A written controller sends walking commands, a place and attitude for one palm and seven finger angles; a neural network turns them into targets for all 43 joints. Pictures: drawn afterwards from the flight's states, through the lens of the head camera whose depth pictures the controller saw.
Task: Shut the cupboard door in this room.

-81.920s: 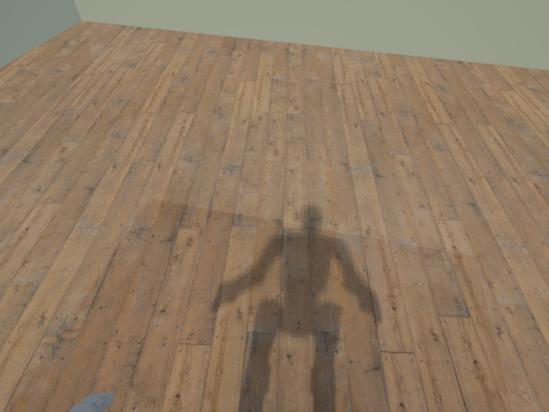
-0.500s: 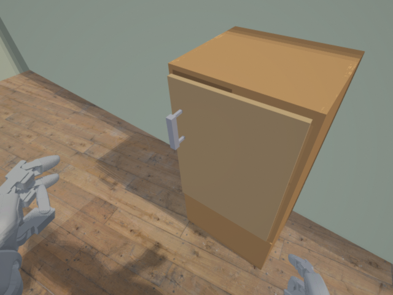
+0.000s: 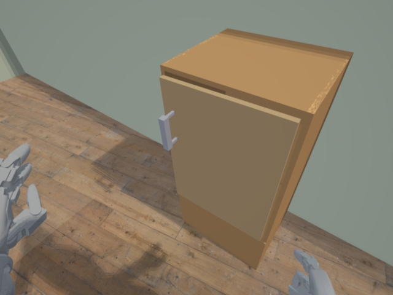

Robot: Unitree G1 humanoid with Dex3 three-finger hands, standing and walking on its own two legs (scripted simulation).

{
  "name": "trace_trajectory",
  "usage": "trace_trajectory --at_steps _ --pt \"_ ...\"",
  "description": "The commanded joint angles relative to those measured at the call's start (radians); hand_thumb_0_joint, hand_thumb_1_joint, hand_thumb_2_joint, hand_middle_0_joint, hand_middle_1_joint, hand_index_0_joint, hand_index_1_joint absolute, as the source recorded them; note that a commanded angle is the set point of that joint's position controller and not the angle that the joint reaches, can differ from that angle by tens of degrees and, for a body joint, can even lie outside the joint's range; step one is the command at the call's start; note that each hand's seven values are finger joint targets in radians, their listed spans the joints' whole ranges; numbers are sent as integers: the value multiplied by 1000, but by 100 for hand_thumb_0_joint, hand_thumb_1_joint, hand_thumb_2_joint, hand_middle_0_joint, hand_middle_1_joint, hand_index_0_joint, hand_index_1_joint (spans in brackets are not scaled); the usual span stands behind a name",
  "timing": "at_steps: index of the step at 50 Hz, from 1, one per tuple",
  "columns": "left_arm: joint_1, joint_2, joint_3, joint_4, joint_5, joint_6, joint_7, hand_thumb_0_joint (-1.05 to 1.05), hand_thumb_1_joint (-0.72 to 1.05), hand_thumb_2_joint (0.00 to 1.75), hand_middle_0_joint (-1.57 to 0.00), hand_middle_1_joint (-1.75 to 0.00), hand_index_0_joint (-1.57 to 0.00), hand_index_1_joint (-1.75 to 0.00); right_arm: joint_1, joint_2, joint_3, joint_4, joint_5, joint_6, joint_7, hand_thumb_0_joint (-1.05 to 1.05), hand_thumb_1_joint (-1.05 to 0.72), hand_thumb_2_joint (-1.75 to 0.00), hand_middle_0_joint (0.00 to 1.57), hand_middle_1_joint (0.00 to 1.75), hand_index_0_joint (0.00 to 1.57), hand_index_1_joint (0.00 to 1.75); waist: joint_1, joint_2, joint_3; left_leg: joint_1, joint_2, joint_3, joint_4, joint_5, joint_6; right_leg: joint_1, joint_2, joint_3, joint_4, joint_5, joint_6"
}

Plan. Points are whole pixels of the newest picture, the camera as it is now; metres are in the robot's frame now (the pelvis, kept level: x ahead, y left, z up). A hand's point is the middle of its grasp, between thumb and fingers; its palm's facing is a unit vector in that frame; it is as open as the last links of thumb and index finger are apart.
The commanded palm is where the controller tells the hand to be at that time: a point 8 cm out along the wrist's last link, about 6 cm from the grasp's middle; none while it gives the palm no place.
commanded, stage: step back with the hand held close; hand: left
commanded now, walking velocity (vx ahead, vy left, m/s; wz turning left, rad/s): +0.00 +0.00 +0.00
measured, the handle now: (169, 130) +0.62 +0.17 -0.03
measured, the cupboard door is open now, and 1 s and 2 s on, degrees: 2 2 2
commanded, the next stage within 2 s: stop stepping back and stand still in 1.24 s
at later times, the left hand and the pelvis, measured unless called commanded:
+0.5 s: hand (24, 219) +0.18 +0.29 +0.16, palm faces +0.35 -0.78 -0.51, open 7.4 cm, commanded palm +0.12 +0.32 +0.17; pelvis -0.03 +0.03 +0.00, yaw -2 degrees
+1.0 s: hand out of the picture +0.05 +0.32 +0.16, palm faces +0.45 -0.73 -0.50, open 7.4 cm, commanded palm -0.01 +0.35 +0.17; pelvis -0.13 +0.04 -0.02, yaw +3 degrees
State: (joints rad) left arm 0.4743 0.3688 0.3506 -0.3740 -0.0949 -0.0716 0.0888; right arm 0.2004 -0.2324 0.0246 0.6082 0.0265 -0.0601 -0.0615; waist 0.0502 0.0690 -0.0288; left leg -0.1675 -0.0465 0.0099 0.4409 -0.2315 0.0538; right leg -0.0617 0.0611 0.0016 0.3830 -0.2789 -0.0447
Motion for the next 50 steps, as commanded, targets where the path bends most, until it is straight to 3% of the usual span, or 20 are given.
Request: trace_trajectory --at_steps 1,2,3,5,9,11,14,16,20,25,28,31,34,37,39,42,44,48,49,50 --pt "-69 169 108 -166 -8 -52 13 0 90 90 -20 -30 -20 -30 -137 -104 -44 -165 5 -44 -3 0 -90 -90 20 30 20 30 6 -27 -20 65 60 -33 -51 184 -14 -94 -68 17 -66 204 27" --pt "-183 288 217 -243 8 -100 27 0 90 90 -20 -30 -20 -30 -122 -128 -56 -188 11 -29 -5 0 -90 -90 20 30 20 30 -27 -10 6 24 77 -62 13 113 13 -174 -130 125 -116 232 43" --pt "-97 222 167 -161 8 -109 25 0 90 90 -20 -30 -20 -30 -124 -119 -53 -163 0 -19 -10 0 -90 -90 20 30 20 30 -35 -36 -7 35 72 -69 36 104 13 -193 -154 138 -122 243 39" --pt "-76 201 135 -176 16 -118 24 0 90 90 -20 -30 -20 -30 -130 -118 -57 -169 0 -3 -9 0 -90 -90 20 30 20 30 -37 -64 -31 34 72 -66 48 142 7 -183 -167 129 -98 332 45" --pt "-38 217 150 -217 17 -126 35 0 90 90 -20 -30 -20 -30 -129 -128 -67 -181 0 19 -18 0 -90 -90 20 30 20 30 -37 -7 -132 68 94 -63 33 316 5 -136 -150 88 -15 459 56" --pt "-10 235 168 -246 15 -124 42 0 90 90 -20 -30 -20 -30 -125 -126 -69 -196 3 36 -22 0 -90 -90 20 30 20 30 -38 -13 -177 71 108 -65 34 426 4 -100 -136 69 36 524 61" --pt "30 278 221 -261 8 -118 49 0 90 90 -20 -30 -20 -30 -131 -128 -74 -214 3 57 -28 0 -90 -90 20 30 20 30 -34 -31 -202 61 118 -65 37 492 2 -89 -127 64 70 565 59" --pt "61 257 209 -248 6 -112 50 0 90 90 -20 -30 -20 -30 -123 -125 -75 -224 8 74 -26 0 -90 -90 20 30 20 30 -40 -56 -191 22 126 -71 36 488 -2 -81 -126 69 84 549 52" --pt "107 256 219 -233 1 -112 54 0 90 90 -20 -30 -20 -30 -122 -126 -80 -229 10 86 -25 0 -90 -90 20 30 20 30 -42 -52 -179 -35 137 -83 19 426 -5 -84 -126 81 93 481 45" --pt "101 243 193 -239 6 -119 60 0 90 90 -20 -30 -20 -30 -122 -134 -76 -231 8 77 -27 0 -90 -90 20 30 20 30 -45 -15 -119 -152 153 -120 -40 208 8 -100 -112 90 82 282 44" --pt "64 243 191 -256 21 -132 66 0 90 90 -20 -30 -20 -30 -117 -144 -76 -235 6 62 -32 0 -90 -90 20 30 20 30 -48 6 -67 -291 173 -163 -115 -80 32 -66 -85 89 96 129 48" --pt "11 243 203 -301 47 -157 71 0 90 90 -20 -30 -20 -30 -115 -153 -76 -240 0 41 -40 0 -90 -90 20 30 20 30 -47 69 -36 -501 210 -241 -216 -383 64 63 -51 76 182 66 52" --pt "-30 265 240 -320 65 -174 71 0 90 90 -20 -30 -20 -30 -106 -163 -84 -235 -12 19 -43 0 -90 -90 20 30 20 30 -40 108 -37 -619 241 -292 -272 -520 82 145 -14 57 273 48 56" --pt "-35 238 228 -322 71 -185 67 0 90 90 -20 -30 -20 -30 -89 -154 -90 -232 -13 3 -35 0 -90 -90 20 30 20 30 -44 104 -33 -644 244 -291 -262 -552 76 143 0 46 308 23 47" --pt "-6 261 258 -342 66 -200 64 0 90 90 -20 -30 -20 -30 -84 -161 -95 -225 -19 -15 -27 0 -90 -90 20 30 20 30 -44 94 -51 -562 232 -285 -243 -507 59 90 4 52 266 19 40" --pt "41 226 226 -350 39 -216 62 0 90 90 -20 -30 -20 -30 -73 -142 -88 -208 -14 -31 -16 0 -90 -90 20 30 20 30 -51 17 -99 -367 201 -240 -184 -333 18 -51 -22 69 183 44 21" --pt "63 243 251 -347 36 -216 64 0 90 90 -20 -30 -20 -30 -78 -150 -97 -198 -14 -39 -13 0 -90 -90 20 30 20 30 -46 13 -154 -334 213 -230 -182 -347 20 -50 -14 73 200 19 25" --pt "28 234 247 -350 46 -220 63 0 90 90 -20 -30 -20 -30 -96 -149 -97 -187 -20 -44 -15 0 -90 -90 20 30 20 30 -47 81 -113 -483 253 -240 -238 -487 32 12 5 60 269 -63 23" --pt "23 263 274 -347 51 -216 66 0 90 90 -20 -30 -20 -30 -100 -153 -99 -183 -24 -46 -15 0 -90 -90 20 30 20 30 -44 80 -114 -490 256 -237 -233 -487 32 15 5 63 272 -67 20" --pt "23 235 248 -348 45 -216 65 0 90 90 -20 -30 -20 -30 -93 -134 -95 -180 -23 -46 -15 0 -90 -90 20 30 20 30 -46 53 -112 -473 247 -221 -207 -449 25 -9 -13 69 251 -64 13"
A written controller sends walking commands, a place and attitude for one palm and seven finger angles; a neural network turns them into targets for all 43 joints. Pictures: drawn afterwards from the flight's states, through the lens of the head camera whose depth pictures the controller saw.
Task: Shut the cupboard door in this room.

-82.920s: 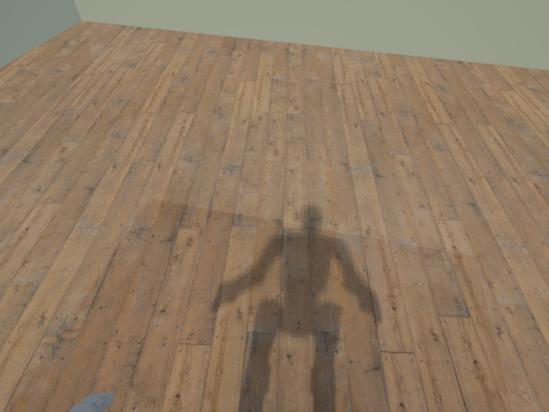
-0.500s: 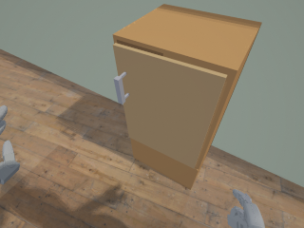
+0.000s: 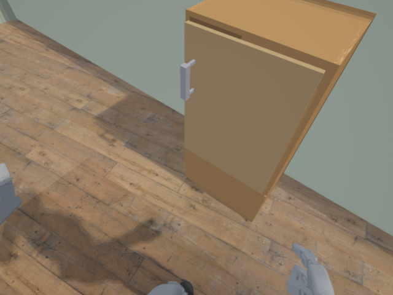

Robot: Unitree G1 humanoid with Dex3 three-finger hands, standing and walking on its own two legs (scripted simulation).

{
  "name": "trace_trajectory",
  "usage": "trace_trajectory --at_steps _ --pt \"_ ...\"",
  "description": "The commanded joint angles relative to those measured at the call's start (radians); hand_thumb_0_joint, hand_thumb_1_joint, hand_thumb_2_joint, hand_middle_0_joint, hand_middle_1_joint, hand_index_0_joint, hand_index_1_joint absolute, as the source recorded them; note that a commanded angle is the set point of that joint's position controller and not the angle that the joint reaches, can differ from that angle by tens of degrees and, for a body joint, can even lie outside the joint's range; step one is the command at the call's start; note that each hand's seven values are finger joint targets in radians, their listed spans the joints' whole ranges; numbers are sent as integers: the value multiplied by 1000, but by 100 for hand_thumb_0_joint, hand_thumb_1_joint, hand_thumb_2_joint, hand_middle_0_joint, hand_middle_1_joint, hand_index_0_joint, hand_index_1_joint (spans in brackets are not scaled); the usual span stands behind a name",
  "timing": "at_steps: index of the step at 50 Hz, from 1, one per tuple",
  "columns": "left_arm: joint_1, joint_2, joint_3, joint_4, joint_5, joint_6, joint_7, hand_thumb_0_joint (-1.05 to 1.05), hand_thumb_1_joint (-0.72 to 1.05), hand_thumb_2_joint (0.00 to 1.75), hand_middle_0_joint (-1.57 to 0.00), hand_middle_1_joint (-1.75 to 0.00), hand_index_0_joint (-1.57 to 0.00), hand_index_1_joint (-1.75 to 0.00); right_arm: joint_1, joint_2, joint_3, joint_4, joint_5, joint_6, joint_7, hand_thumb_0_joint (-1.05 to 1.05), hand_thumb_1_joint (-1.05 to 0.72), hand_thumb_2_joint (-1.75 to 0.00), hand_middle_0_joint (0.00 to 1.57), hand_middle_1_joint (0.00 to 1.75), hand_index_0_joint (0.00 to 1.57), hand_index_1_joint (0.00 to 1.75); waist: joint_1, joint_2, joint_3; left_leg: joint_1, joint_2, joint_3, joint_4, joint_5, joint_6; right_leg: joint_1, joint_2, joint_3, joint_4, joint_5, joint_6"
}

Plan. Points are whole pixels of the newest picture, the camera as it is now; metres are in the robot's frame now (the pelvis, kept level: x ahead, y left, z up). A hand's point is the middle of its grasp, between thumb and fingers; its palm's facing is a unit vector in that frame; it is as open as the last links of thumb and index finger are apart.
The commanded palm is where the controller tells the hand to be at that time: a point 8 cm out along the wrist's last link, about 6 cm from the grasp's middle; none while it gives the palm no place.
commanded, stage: step back with the hand held close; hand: left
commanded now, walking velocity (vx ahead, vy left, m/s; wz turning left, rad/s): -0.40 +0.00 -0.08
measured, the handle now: (188, 79) +0.76 +0.08 -0.01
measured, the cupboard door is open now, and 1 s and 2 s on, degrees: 2 2 2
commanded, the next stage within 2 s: stop stepping back and stand still in 0.24 s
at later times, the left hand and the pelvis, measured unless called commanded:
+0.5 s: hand out of the picture +0.11 +0.29 +0.19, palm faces +0.39 -0.82 -0.42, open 7.5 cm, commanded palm +0.05 +0.32 +0.19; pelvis -0.11 +0.03 +0.01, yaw -4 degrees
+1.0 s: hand out of the picture +0.06 +0.29 +0.18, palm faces +0.41 -0.82 -0.39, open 7.5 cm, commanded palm +0.01 +0.32 +0.19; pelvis -0.15 +0.03 +0.00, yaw -5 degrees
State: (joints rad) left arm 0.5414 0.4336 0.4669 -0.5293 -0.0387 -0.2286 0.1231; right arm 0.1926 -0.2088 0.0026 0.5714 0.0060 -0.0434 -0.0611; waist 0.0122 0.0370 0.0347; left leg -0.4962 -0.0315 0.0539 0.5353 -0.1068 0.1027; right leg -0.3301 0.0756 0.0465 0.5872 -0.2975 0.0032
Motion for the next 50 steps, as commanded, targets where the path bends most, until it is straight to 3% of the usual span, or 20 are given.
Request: trace_trajectory --at_steps 1,3,5,7,9,12,14,15,17,20,24,27,30,34,38,42,44,46,48,50 --pt "-53 180 132 -202 -14 -59 33 0 90 90 -20 -30 -20 -30 -87 -153 -74 -145 1 -64 -13 0 -90 -90 20 30 20 30 -11 53 -178 -93 210 -234 -254 -536 -36 200 -47 60 7 -53 -47" --pt "-36 193 131 -190 -17 -57 39 0 90 90 -20 -30 -20 -30 -78 -139 -75 -142 2 -59 -8 0 -90 -90 20 30 20 30 -19 -47 -165 28 139 -150 -95 -450 -69 13 -133 186 -138 -135 -88" --pt "-36 183 99 -170 -14 -49 47 0 90 90 -20 -30 -20 -30 -55 -119 -74 -118 -2 -45 2 0 -90 -90 20 30 20 30 -31 -167 -140 211 65 -72 210 -335 -113 -258 -304 371 -325 -243 -157" --pt "-74 184 77 -151 1 -42 61 0 90 90 -20 -30 -20 -30 -57 -111 -77 -100 -2 -25 10 0 -90 -90 20 30 20 30 -33 -245 -100 225 36 -70 454 -342 -126 -339 -400 409 -400 -201 -192" --pt "-131 201 80 -174 5 -35 60 0 90 90 -20 -30 -20 -30 -62 -112 -70 -97 -6 -14 9 0 -90 -90 20 30 20 30 -38 -228 -76 170 53 -97 449 -349 -117 -296 -377 340 -361 -76 -169" --pt "-187 195 57 -181 7 -41 61 0 90 90 -20 -30 -20 -30 -68 -115 -42 -90 1 -21 -18 0 -90 -90 20 30 20 30 -52 -13 5 198 53 -77 -86 -243 -103 -230 -189 140 -141 66 -52" --pt "-224 206 90 -240 20 -66 66 0 90 90 -20 -30 -20 -30 -109 -160 -65 -114 -6 -59 -38 0 -90 -90 20 30 20 30 -23 360 -16 -92 340 -350 -280 -112 11 4 -10 14 247 4 18" --pt "-211 217 124 -236 13 -71 66 0 90 90 -20 -30 -20 -30 -67 -109 -66 -94 -18 -80 -35 0 -90 -90 20 30 20 30 -15 297 -96 -27 372 -297 -253 29 39 -12 0 19 376 -130 13" --pt "-131 211 160 -239 4 -83 46 0 90 90 -20 -30 -20 -30 -60 -139 -95 -103 -16 -105 -7 0 -90 -90 20 30 20 30 -17 244 -203 -140 410 -333 -305 -356 72 131 13 32 559 -148 19" --pt "-33 156 128 -335 -19 -70 36 0 90 90 -20 -30 -20 -30 -48 -129 -87 -116 0 -123 18 0 -90 -90 20 30 20 30 -5 137 -224 123 326 -240 -240 -331 22 14 -16 -44 308 -169 21" --pt "23 150 104 -300 -28 -24 39 0 90 90 -20 -30 -20 -30 -16 -126 -61 -108 -5 -133 19 0 -90 -90 20 30 20 30 -27 223 -172 183 253 -230 -349 -535 -74 117 33 -151 -67 -193 2" --pt "25 168 97 -227 -33 10 40 0 90 90 -20 -30 -20 -30 -6 -119 -50 -93 -6 -111 11 0 -90 -90 20 30 20 30 -29 133 -157 189 165 -126 -266 -434 -154 200 -11 -118 -273 -156 -58" --pt "-3 224 142 -202 -47 13 48 0 90 90 -20 -30 -20 -30 -5 -100 -42 -82 -20 -77 3 0 -90 -90 20 30 20 30 -37 4 -198 315 117 -33 3 -163 -134 63 -197 29 -336 -40 -125" --pt "-7 219 134 -188 -61 43 45 0 90 90 -20 -30 -20 -30 -47 -108 -47 -95 13 -68 -5 0 -90 -90 20 30 20 30 -24 -164 -205 336 103 -13 48 -97 -89 70 -176 -8 -249 67 -65" --pt "-65 197 95 -179 -43 37 45 0 90 90 -20 -30 -20 -30 -81 -115 -28 -78 6 -64 -20 0 -90 -90 20 30 20 30 -48 66 -19 306 142 -99 -75 -308 -77 -93 -116 -56 -212 -232 -62" --pt "-140 189 87 -151 -22 37 50 0 90 90 -20 -30 -20 -30 -71 -127 -30 -85 -3 -66 -36 0 -90 -90 20 30 20 30 -30 162 87 59 168 -184 -298 -616 -145 25 -9 -122 -175 -354 -70" --pt "-133 209 111 -149 -20 21 50 0 90 90 -20 -30 -20 -30 -54 -122 -43 -82 -1 -69 -35 0 -90 -90 20 30 20 30 -22 91 48 92 127 -126 -184 -509 -136 21 -60 -44 -259 -367 -74" --pt "-91 191 93 -155 -24 2 45 0 90 90 -20 -30 -20 -30 -48 -100 -47 -68 -2 -59 -24 0 -90 -90 20 30 20 30 -20 -104 13 192 64 -18 192 -218 -127 -104 -236 191 -410 -437 -143" --pt "-102 177 78 -173 -21 -3 55 0 90 90 -20 -30 -20 -30 -50 -112 -54 -63 8 -59 -12 0 -90 -90 20 30 20 30 -13 -175 22 47 75 -32 349 -152 -119 9 -351 262 -425 -178 -225" --pt "-125 167 66 -151 -16 -9 61 0 90 90 -20 -30 -20 -30 -39 -106 -43 -64 13 -76 -8 0 -90 -90 20 30 20 30 -27 -119 -21 58 99 -35 162 -115 -104 158 -299 121 -255 225 -174"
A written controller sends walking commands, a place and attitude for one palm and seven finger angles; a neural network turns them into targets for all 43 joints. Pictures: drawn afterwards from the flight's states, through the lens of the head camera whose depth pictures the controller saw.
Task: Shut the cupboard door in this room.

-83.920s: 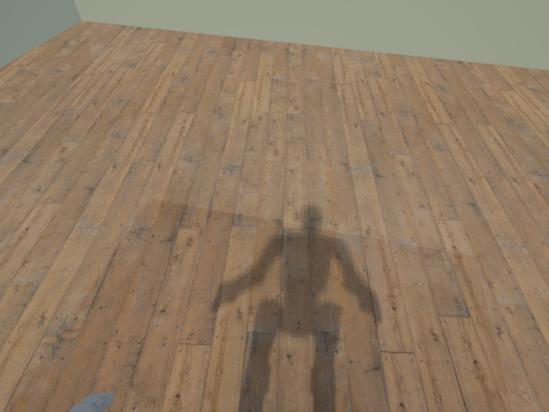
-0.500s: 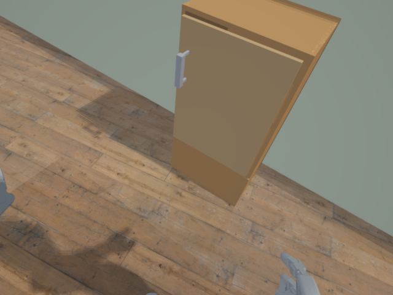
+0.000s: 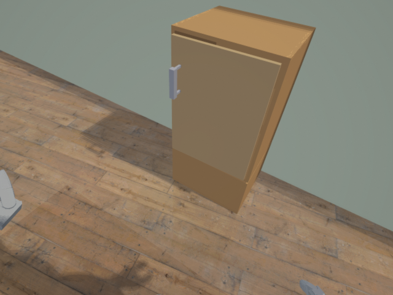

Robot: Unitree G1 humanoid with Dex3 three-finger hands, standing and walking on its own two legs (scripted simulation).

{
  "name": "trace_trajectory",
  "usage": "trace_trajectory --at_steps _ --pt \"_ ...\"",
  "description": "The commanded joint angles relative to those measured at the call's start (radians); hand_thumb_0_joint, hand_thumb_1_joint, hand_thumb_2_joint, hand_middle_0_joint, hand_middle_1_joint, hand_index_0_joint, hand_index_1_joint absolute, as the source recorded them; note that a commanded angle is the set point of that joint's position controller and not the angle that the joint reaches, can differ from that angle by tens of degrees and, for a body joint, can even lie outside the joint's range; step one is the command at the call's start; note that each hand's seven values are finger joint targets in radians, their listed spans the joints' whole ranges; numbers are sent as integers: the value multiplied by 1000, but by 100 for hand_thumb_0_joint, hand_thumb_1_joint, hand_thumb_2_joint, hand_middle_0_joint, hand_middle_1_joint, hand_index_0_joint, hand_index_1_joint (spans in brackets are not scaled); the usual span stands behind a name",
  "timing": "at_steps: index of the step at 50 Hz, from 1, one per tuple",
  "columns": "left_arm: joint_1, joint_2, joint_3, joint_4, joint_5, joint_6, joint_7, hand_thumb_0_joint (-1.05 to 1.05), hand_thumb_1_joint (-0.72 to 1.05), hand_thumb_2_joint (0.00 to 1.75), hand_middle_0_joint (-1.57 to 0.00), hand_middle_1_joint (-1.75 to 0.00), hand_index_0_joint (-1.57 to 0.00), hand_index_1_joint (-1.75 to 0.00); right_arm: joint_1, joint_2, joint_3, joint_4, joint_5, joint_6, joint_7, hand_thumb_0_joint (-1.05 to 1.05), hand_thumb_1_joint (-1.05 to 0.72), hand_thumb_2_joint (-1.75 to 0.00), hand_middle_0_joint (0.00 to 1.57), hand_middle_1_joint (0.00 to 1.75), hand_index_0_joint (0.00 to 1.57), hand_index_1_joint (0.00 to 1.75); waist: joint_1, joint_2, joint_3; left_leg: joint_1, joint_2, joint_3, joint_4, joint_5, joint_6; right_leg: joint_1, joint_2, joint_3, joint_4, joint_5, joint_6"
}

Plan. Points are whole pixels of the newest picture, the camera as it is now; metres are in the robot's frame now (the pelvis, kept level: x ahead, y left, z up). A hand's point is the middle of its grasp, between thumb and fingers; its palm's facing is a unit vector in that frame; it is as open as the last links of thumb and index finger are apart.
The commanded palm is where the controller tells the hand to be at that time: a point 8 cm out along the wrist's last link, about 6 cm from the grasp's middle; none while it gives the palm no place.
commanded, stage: stop stepping back and stand still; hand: left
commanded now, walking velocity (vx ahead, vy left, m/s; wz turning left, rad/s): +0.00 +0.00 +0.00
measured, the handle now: (175, 81) +0.90 +0.13 -0.01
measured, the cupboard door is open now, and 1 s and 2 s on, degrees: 2 2 2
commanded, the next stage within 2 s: let the arm hang, fingers relaxed in 0.04 s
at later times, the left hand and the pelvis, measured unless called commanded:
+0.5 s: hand out of the picture -0.01 +0.18 -0.17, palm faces +0.09 -0.98 -0.19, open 6.9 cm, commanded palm none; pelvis -0.03 +0.00 +0.00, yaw +3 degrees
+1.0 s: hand out of the picture -0.04 +0.17 -0.16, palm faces +0.05 -0.99 -0.16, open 7.4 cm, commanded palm none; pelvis -0.03 +0.01 +0.02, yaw +1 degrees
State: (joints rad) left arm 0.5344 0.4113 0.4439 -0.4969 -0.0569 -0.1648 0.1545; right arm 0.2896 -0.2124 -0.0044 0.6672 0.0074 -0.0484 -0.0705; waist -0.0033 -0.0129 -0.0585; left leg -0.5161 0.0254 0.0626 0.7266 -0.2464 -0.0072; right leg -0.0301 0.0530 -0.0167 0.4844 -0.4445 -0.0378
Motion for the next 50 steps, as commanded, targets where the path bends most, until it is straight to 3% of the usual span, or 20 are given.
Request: trace_trajectory --at_steps 1,2,4,6,7,8,9,13,15,16,18,19,21,25,26,27,29,34,41,50 --pt "-124 194 88 -164 5 -74 31 0 90 90 -20 -30 -20 -30 -123 -103 -34 -154 12 -80 -3 0 -90 -90 20 30 20 30 -21 -5 41 197 19 -21 -139 105 21 -151 -225 104 -44 499 -79" --pt "-150 180 69 -163 5 -75 27 0 90 90 -20 -30 -20 -30 -112 -116 -39 -147 12 -92 -12 0 -90 -90 20 30 20 30 -33 74 -8 339 9 -35 -207 246 42 -181 -157 28 75 560 -14" --pt "-198 184 54 -163 8 -71 23 0 90 90 -20 -30 -20 -30 -117 -143 -49 -154 14 -113 -19 0 -90 -90 20 30 20 30 -23 238 -69 516 164 -273 -261 457 133 -318 -40 -3 272 306 72" --pt "-202 209 77 -198 8 -78 23 0 90 90 -20 -30 -20 -30 -127 -112 -36 -160 -6 -128 -9 0 -90 -90 20 30 20 30 -14 245 -61 469 246 -441 -409 275 160 -365 -28 54 328 -44 51" --pt "-146 -93 -327 539 102 93 -101 0 90 90 -20 -30 -20 -30 -79 -278 -70 22 -29 -123 63 0 -90 -90 20 30 20 30 -93 228 54 328 237 -450 -286 646 195 -488 -63 73 492 -62 38" --pt "-129 -112 -328 611 80 175 -120 0 90 90 -20 -30 -20 -30 -63 -208 -54 19 -23 -50 57 0 -90 -90 20 30 20 30 -54 121 -20 289 255 -363 -307 677 189 -412 -65 102 534 -146 61" --pt "-92 -152 -351 631 85 200 -127 0 90 90 -20 -30 -20 -30 -76 -171 -44 3 -30 -33 47 0 -90 -90 20 30 20 30 -31 113 -63 313 243 -313 -282 647 185 -388 -66 91 493 -175 74" --pt "-137 -92 -362 824 92 202 -154 0 90 90 -20 -30 -20 -30 -145 -188 -33 -9 -39 19 55 0 -90 -90 20 30 20 30 16 -61 -54 97 177 -274 -378 -133 141 -199 -56 2 281 -30 46" --pt "-109 -33 -352 942 88 202 -154 0 90 90 -20 -30 -20 -30 -190 -188 -40 0 -33 42 59 0 -90 -90 20 30 20 30 48 -55 -16 -84 105 -203 -391 -367 88 -49 -65 0 146 42 28" --pt "-89 -5 -346 989 93 206 -150 0 90 90 -20 -30 -20 -30 -190 -150 -34 11 -29 54 63 0 -90 -90 20 30 20 30 60 -97 15 -131 41 -159 -308 -413 60 -83 -126 96 42 -114 3" --pt "-221 55 -355 1033 99 210 -144 0 90 90 -20 -30 -20 -30 -140 -87 -34 41 -29 90 69 0 -90 -90 20 30 20 30 -7 -208 114 72 -79 -23 133 -235 -7 -541 -387 426 -376 -529 -123" --pt "-322 56 -363 1048 92 211 -134 0 90 90 -20 -30 -20 -30 -138 -115 -48 57 -32 108 65 0 -90 -90 20 30 20 30 -20 -210 150 150 -58 -53 313 -223 -2 -674 -408 444 -416 -510 -154" --pt "-391 -35 -373 1120 89 199 -129 0 90 90 -20 -30 -20 -30 -70 -76 -54 127 -40 108 58 0 -90 -90 20 30 20 30 -63 -84 188 146 -31 -72 388 -169 9 -627 -321 302 -320 -210 -148" --pt "-217 -90 -378 1299 82 177 -125 0 90 90 -20 -30 -20 -30 53 -11 -31 221 -29 62 59 0 -90 -90 20 30 20 30 -28 97 49 305 3 -90 -281 -15 22 -315 -222 138 -33 143 -66" --pt "-146 -136 -387 1339 69 175 -129 0 90 90 -20 -30 -20 -30 58 -47 -30 234 -32 40 52 0 -90 -90 20 30 20 30 5 238 2 333 100 -273 -361 144 59 -318 -136 85 52 165 -18" --pt "-113 -161 -395 1368 64 173 -132 0 90 90 -20 -30 -20 -30 36 -89 -35 233 -35 35 36 0 -90 -90 20 30 20 30 30 289 -5 316 193 -339 -391 217 106 -284 -100 21 57 149 15" --pt "-133 -158 -402 1424 72 165 -137 0 90 90 -20 -30 -20 -30 1 -83 -33 252 -33 32 21 0 -90 -90 20 30 20 30 37 85 -16 258 146 -255 -357 245 107 -151 -101 36 -28 264 17" --pt "-160 -133 -413 1534 66 162 -134 0 90 90 -20 -30 -20 -30 66 -75 -21 339 -12 23 15 0 -90 -90 20 30 20 30 10 64 -9 366 108 -172 -369 396 67 -108 -124 26 -79 371 16" --pt "-148 -167 -429 1615 73 175 -131 0 90 90 -20 -30 -20 -30 69 -44 -16 399 -21 44 28 0 -90 -90 20 30 20 30 8 23 196 215 82 -177 -507 -144 58 -152 -133 51 -144 224 21" --pt "-147 -181 -425 1623 75 164 -126 0 90 90 -20 -30 -20 -30 88 -25 -17 424 -22 40 33 0 -90 -90 20 30 20 30 4 10 176 252 65 -145 -484 -99 56 -178 -139 68 -151 237 20"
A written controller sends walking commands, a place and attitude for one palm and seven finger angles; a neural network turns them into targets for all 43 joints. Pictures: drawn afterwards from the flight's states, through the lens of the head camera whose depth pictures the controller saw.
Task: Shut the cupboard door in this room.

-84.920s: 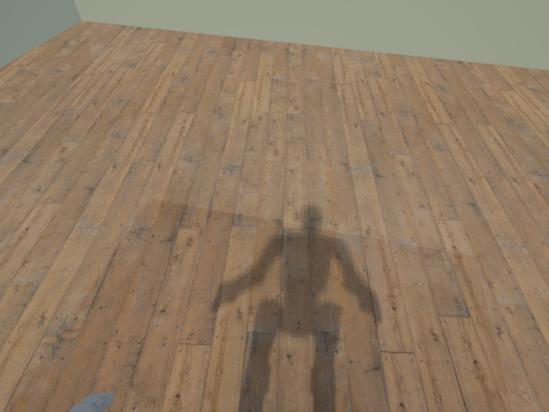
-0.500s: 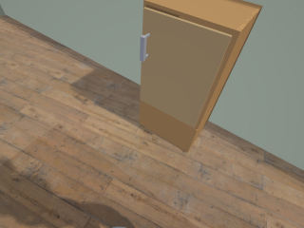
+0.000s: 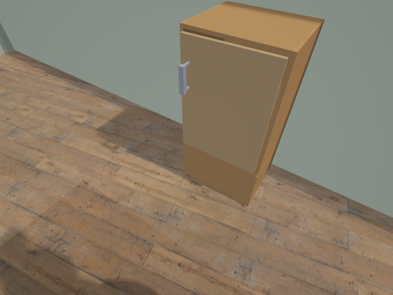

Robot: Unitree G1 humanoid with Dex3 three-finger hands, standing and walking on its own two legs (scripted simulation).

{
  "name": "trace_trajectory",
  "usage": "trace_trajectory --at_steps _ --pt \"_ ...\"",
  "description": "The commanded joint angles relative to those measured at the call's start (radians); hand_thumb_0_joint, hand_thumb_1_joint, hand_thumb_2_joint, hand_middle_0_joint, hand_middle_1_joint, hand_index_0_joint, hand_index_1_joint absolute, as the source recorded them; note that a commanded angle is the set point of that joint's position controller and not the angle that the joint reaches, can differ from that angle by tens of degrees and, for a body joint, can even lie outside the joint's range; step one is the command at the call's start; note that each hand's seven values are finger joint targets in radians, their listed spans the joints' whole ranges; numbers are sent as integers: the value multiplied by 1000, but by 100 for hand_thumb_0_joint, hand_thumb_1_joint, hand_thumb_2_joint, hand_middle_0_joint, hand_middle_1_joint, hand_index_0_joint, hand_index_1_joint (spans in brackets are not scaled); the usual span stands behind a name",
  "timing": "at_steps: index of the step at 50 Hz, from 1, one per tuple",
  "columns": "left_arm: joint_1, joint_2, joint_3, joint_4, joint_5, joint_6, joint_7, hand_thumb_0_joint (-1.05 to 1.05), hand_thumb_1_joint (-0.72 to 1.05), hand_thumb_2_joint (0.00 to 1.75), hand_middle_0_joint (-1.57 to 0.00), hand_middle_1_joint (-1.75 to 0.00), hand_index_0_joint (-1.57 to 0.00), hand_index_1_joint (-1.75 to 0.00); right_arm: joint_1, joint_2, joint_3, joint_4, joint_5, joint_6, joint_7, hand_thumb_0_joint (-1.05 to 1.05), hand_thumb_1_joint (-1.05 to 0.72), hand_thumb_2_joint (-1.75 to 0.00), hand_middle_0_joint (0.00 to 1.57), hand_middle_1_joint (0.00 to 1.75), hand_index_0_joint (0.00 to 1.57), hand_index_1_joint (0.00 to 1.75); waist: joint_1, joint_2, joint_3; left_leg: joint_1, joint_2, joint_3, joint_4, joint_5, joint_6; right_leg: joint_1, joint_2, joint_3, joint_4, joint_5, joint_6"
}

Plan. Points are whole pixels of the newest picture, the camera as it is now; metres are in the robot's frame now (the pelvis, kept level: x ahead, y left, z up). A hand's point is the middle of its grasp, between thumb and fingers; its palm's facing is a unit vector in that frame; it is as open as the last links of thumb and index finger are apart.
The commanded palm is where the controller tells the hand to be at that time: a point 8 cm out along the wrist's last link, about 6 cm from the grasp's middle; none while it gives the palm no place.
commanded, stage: let the arm hang, fingers relaxed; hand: left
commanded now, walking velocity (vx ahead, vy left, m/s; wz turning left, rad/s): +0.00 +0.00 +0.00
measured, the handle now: (185, 78) +0.94 +0.10 -0.03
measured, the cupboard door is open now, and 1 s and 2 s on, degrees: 2 2 2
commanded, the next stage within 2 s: look to check the result in 0.24 s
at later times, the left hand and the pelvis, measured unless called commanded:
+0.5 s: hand out of the picture -0.03 +0.15 -0.18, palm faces +0.03 -0.98 -0.18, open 7.4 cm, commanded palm none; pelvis +0.00 -0.02 +0.00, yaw -1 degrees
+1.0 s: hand out of the picture +0.04 +0.16 -0.17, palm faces +0.02 -0.98 -0.21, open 7.4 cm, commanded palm none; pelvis +0.02 -0.02 +0.00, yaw +0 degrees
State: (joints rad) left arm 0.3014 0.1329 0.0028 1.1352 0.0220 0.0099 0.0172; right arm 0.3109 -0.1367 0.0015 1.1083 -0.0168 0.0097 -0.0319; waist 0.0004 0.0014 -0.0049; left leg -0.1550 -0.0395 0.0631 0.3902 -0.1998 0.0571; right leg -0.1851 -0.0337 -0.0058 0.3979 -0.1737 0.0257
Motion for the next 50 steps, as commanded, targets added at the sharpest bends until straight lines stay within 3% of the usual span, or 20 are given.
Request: trace_trajectory --at_steps 1,22,24,29,37,44,46,48,50 --pt "82 97 17 -8 -5 -12 12 0 90 90 -20 -30 -20 -30 72 -97 -20 -13 2 -20 -7 0 -90 -90 20 30 20 30 -1 1 119 -109 130 -145 -148 -134 -10 -17 -52 60 -63 -26 -45" --pt "71 116 27 -2 -9 -24 15 0 90 90 -20 -30 -20 -30 91 -104 -26 3 3 -17 -9 0 -90 -90 20 30 20 30 -9 -16 106 -55 128 -114 -92 -76 -13 -51 -54 89 -94 -75 -64" --pt "70 125 29 -5 -8 -25 15 0 90 90 -20 -30 -20 -30 83 -115 -27 -1 6 -18 -9 0 -90 -90 20 30 20 30 -7 5 108 -52 131 -113 -92 -60 -13 -50 -52 91 -93 -56 -67" --pt "58 140 29 -6 -8 -28 15 0 90 90 -20 -30 -20 -30 65 -128 -27 -4 6 -21 -8 0 -90 -90 20 30 20 30 -6 -21 98 -37 134 -112 -85 -19 -14 -35 -56 89 -93 -27 -67" --pt "21 152 28 -11 -9 -27 13 0 90 90 -20 -30 -20 -30 32 -136 -25 -2 3 -21 -6 0 -90 -90 20 30 20 30 -7 3 108 -34 138 -113 -102 -13 -19 -27 -59 92 -100 -17 -65" --pt "-4 176 31 -17 -8 -31 12 0 90 90 -20 -30 -20 -30 0 -169 -27 -8 5 -26 -6 0 -90 -90 20 30 20 30 -5 1 77 -2 147 -115 -101 54 -21 2 -60 86 -94 47 -65" --pt "-13 175 31 -17 -9 -32 12 0 90 90 -20 -30 -20 -30 -4 -167 -26 -7 3 -28 -6 0 -90 -90 20 30 20 30 -7 4 64 4 150 -116 -102 78 -22 20 -63 85 -91 74 -65" --pt "1 138 27 -16 -12 -22 16 0 90 90 -20 -30 -20 -30 3 -120 -16 -5 3 -21 -3 0 -90 -90 20 30 20 30 -4 8 63 -19 142 -120 -81 114 -28 32 -73 62 -61 91 -54" --pt "9 150 37 -25 -12 -16 20 0 90 90 -20 -30 -20 -30 6 -120 -19 -15 4 -11 -2 0 -90 -90 20 30 20 30 -1 4 69 -50 137 -119 -44 134 -30 34 -86 45 -26 106 -52"
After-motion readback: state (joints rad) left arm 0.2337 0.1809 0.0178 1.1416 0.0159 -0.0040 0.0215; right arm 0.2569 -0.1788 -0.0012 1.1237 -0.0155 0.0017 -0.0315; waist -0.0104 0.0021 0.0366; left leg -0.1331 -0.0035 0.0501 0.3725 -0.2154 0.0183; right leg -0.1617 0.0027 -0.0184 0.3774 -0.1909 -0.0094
